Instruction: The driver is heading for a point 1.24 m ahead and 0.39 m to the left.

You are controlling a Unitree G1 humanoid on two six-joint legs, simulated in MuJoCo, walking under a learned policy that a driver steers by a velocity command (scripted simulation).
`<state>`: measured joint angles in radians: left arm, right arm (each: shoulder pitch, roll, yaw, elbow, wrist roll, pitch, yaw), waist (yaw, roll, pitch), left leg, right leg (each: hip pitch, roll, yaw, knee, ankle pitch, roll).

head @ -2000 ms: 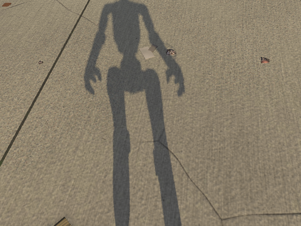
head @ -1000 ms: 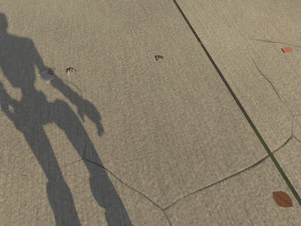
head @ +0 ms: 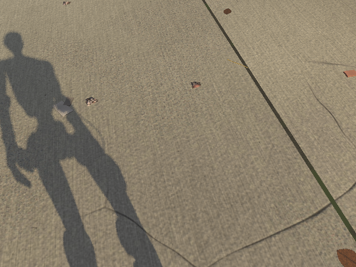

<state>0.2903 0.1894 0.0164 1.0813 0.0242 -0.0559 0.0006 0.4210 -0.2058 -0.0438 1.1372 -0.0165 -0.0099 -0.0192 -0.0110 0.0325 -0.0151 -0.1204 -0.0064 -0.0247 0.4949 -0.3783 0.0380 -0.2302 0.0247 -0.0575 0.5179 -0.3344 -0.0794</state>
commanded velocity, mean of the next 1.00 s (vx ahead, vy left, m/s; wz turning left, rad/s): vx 0.46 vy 0.00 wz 0.06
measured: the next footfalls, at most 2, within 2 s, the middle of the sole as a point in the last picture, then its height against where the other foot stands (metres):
left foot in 0.44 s outside the picture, level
right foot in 0.98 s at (218, 226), level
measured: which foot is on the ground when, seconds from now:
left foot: down 0.00-0.00, up 0.02-0.42, down 0.44-1.00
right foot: down 0.00-0.46, up 0.48-0.96, down 0.98-1.00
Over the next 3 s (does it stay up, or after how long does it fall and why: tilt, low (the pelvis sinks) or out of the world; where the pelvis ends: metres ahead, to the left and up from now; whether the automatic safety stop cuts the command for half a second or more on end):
stays up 1.22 0.31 0.01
